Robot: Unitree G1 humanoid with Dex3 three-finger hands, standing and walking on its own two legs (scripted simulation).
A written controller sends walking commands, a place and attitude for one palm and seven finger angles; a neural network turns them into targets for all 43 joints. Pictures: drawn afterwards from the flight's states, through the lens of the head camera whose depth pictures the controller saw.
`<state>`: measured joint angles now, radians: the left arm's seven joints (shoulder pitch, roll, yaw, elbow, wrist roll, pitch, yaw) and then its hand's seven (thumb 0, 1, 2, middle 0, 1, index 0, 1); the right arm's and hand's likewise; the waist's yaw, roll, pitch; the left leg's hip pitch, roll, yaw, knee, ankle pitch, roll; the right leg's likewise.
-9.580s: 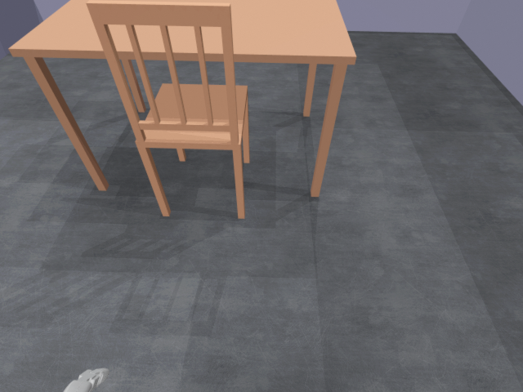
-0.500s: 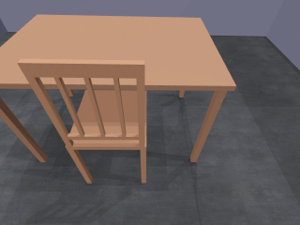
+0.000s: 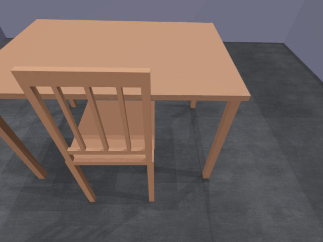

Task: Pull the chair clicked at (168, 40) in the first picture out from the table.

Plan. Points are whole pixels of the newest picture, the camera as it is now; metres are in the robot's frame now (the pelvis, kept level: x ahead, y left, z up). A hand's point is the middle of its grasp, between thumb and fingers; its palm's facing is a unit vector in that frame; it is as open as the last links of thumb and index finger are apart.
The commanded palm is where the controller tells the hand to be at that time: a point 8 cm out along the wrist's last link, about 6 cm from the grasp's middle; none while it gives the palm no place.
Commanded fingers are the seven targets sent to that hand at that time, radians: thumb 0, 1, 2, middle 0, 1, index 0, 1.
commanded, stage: shuffle to correct the standing spot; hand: left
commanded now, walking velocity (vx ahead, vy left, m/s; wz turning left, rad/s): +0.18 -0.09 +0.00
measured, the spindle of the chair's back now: (98, 122) +0.52 +0.27 -0.05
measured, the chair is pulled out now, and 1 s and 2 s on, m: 0.00 0.00 0.00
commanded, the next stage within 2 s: come to a stop and stand still in 0.40 s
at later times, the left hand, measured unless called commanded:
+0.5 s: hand out of the picture +0.06 +0.14 -0.18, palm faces +0.06 -0.99 -0.14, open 7.4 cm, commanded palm none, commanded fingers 0.00 0.90 0.90 -0.20 -0.30 -0.20 -0.30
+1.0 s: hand out of the picture +0.16 +0.12 -0.18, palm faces +0.15 -0.96 -0.24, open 7.3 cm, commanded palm none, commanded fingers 0.00 0.90 0.90 -0.20 -0.30 -0.20 -0.30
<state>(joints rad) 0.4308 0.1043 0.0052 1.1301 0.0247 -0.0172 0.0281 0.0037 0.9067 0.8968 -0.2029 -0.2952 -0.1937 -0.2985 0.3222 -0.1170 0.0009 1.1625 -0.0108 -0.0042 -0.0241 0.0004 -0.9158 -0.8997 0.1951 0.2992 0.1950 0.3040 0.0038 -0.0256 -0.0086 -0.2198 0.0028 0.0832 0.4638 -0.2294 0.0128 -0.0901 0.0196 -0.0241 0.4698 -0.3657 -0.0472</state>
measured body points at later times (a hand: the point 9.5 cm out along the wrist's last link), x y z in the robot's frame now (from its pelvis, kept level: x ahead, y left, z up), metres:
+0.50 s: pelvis +0.09 -0.02 +0.00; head +0.11 -0.01 +0.45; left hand +0.06 +0.19 -0.17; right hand +0.07 -0.23 -0.16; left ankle +0.05 +0.09 -0.74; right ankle +0.08 -0.14 -0.66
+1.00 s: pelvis +0.09 -0.07 -0.01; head +0.11 -0.07 +0.44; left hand +0.15 +0.17 -0.16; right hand +0.18 -0.32 -0.16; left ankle +0.06 +0.05 -0.70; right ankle +0.23 -0.20 -0.74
